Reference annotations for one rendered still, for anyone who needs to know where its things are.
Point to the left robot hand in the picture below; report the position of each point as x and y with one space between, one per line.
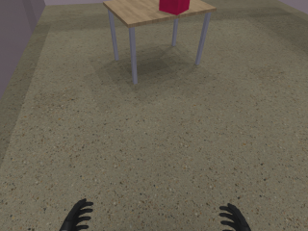
72 219

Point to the carton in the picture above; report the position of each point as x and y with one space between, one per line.
174 6

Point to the table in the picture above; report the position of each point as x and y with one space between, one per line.
134 13

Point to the right robot hand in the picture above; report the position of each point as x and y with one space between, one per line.
239 223

